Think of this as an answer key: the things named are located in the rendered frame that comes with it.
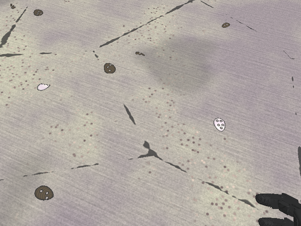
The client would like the robot right hand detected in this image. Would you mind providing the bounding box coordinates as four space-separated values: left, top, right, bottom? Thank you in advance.
255 193 301 226

